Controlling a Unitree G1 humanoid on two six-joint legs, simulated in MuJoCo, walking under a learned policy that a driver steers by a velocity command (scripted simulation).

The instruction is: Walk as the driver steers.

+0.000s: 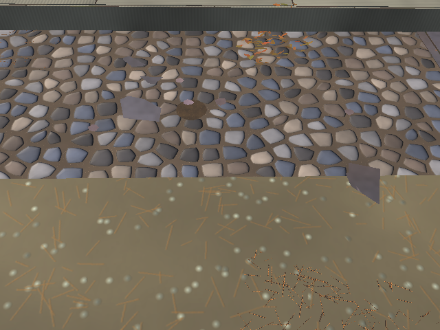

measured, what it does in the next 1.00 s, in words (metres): stands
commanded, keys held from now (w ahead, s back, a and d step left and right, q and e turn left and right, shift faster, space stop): no key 1.00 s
